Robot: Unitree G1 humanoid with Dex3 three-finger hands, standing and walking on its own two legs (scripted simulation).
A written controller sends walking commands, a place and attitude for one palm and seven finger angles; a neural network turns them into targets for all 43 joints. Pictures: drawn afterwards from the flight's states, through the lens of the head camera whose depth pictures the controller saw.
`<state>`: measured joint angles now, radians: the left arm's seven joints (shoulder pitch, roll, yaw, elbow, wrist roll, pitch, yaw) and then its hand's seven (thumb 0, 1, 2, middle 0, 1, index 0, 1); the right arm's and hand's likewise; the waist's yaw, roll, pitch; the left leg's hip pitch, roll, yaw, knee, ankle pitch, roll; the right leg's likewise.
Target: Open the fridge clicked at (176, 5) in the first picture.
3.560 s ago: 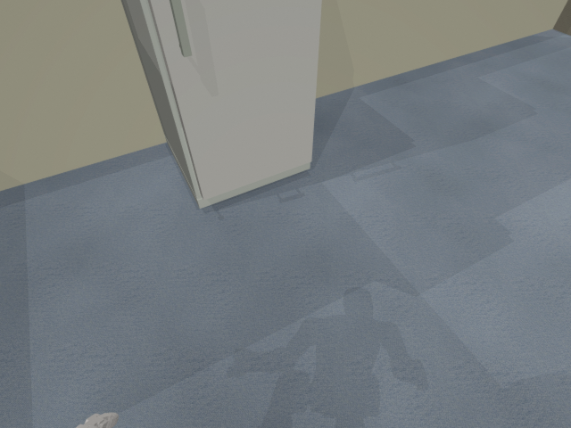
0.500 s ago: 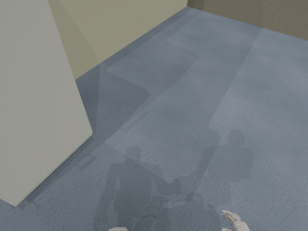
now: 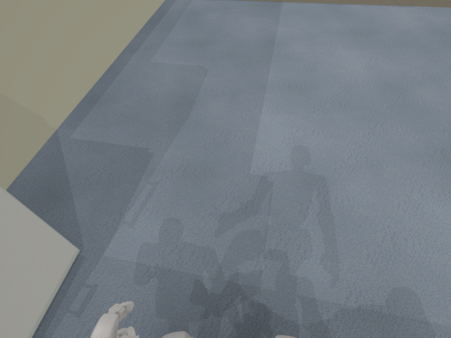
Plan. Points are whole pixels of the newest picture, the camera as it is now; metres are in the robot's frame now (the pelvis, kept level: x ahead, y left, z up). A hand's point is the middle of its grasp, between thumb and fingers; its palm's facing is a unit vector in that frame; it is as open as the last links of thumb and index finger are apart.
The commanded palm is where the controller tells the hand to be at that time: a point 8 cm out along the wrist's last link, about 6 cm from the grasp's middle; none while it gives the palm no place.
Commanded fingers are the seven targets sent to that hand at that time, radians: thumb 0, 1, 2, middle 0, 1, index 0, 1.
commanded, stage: turn to face it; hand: left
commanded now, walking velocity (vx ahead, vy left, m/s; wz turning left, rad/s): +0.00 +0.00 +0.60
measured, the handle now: out of the picture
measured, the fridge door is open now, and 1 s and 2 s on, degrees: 0 0 0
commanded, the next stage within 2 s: none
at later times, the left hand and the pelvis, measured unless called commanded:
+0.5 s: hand out of the picture +0.03 +0.25 -0.16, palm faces +0.29 -0.92 -0.25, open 7.4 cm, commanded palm none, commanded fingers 0.00 0.90 0.90 -0.20 -0.30 -0.20 -0.30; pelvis +0.01 +0.03 +0.02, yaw +15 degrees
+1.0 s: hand out of the picture -0.05 +0.16 -0.14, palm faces +0.56 -0.78 -0.26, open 7.4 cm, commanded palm none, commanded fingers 0.00 0.90 0.90 -0.20 -0.30 -0.20 -0.30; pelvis +0.01 -0.03 +0.01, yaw +36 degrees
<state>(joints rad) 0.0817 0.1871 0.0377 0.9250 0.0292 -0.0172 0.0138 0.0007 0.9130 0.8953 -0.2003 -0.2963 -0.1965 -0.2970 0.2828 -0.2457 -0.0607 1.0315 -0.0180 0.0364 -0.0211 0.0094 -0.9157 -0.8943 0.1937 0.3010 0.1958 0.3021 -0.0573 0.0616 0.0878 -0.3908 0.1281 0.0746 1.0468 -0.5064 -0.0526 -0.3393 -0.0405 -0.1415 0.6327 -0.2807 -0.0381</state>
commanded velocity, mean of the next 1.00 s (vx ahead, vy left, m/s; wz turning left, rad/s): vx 0.00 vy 0.00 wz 0.60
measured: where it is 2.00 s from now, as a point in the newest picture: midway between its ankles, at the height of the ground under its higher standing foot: outside the picture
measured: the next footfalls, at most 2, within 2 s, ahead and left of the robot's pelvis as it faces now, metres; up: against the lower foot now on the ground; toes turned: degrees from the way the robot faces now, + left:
left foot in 0.22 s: +0.06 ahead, +0.13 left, +0.00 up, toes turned +17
right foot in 0.72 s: +0.09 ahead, -0.13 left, +0.00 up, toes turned +23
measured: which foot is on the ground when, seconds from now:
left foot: up 0.00-0.20, down 0.22-0.70, up 0.72-1.00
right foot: down 0.00-0.22, up 0.24-0.70, down 0.72-1.00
